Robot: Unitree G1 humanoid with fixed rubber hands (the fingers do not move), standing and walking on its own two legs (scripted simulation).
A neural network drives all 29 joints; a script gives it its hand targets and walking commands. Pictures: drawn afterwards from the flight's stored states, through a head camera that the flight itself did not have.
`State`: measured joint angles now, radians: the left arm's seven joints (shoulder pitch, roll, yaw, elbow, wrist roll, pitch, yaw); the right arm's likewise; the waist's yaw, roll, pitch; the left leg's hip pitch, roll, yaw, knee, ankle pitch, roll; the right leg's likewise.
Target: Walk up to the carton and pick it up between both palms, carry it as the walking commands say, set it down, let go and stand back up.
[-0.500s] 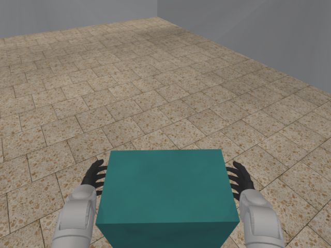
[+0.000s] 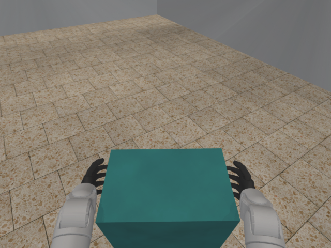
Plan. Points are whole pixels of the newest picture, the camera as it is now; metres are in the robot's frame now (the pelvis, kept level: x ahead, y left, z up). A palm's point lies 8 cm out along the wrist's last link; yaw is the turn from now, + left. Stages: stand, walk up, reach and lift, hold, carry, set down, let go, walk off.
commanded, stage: carry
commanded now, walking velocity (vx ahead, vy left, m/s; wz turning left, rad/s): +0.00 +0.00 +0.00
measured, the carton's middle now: (166, 203) +0.29 +0.00 -0.06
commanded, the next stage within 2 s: none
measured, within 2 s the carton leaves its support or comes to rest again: neither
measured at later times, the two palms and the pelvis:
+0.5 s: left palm (90, 194) +0.26 +0.18 +0.04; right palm (251, 198) +0.26 -0.19 +0.05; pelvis -0.02 -0.01 +0.00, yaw +0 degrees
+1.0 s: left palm (97, 191) +0.27 +0.17 +0.04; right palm (256, 194) +0.27 -0.21 +0.04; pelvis -0.01 -0.02 +0.00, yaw +1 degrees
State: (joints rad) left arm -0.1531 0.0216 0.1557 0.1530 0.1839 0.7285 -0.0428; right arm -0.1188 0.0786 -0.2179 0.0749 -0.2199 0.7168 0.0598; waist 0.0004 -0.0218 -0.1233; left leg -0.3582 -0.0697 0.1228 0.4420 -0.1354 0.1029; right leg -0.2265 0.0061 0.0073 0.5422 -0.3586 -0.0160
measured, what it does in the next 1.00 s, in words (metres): stands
